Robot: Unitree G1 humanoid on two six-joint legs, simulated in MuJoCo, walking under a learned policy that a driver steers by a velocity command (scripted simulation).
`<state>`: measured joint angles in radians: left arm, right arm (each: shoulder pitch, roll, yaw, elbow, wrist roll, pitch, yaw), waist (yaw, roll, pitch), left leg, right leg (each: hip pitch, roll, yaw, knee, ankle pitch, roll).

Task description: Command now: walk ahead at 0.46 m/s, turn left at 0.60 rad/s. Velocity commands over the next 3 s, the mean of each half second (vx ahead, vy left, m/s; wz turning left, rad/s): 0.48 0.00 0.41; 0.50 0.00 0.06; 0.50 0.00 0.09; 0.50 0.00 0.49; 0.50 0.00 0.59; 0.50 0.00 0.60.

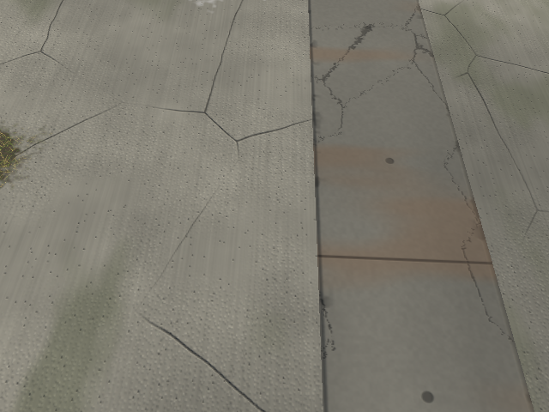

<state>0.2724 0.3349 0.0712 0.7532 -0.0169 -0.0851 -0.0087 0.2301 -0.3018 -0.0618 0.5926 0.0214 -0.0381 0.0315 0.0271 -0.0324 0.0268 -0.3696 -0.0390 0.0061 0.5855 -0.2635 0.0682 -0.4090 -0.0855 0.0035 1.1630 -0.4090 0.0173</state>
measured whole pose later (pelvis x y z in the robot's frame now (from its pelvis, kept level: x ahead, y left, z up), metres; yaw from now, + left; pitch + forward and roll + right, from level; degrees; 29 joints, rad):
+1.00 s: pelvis +0.58 +0.11 +0.00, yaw +12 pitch +2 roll +0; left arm 0.33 0.31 0.04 0.82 -0.02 -0.07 -0.01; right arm 0.15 -0.28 -0.04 0.69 0.00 -0.08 0.03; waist 0.03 -0.02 0.03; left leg -0.38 -0.03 0.03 0.51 -0.16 0.05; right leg -0.33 -0.02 0.03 1.11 -0.43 -0.02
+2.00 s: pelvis +1.10 +0.23 -0.01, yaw +31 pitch +1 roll -1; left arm 0.28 0.30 0.07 0.86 -0.01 -0.05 0.01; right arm 0.11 -0.29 -0.08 0.68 0.02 -0.03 0.04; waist 0.03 0.01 0.08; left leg -0.48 -0.04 0.05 0.65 -0.18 0.11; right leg -0.13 -0.07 -0.12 0.97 -0.49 0.02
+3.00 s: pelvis +1.48 +0.59 -0.01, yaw +67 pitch +1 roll -1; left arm 0.29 0.32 0.07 0.84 -0.01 -0.06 0.00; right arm 0.10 -0.30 -0.08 0.59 0.03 -0.02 0.04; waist 0.05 0.00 0.08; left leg -0.50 -0.03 0.04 0.65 -0.17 0.10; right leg -0.14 -0.09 -0.10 0.97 -0.50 0.03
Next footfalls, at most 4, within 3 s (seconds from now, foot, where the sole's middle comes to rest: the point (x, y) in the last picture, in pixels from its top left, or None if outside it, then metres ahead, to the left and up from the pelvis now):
0.38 right None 0.42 -0.08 -0.77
0.88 left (194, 326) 0.66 0.22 -0.77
1.40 right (269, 224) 1.00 0.04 -0.77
1.94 left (168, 172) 1.18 0.37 -0.77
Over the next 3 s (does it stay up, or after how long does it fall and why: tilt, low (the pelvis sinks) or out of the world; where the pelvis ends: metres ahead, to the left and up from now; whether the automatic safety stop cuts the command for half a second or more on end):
stays up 1.48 0.59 -0.01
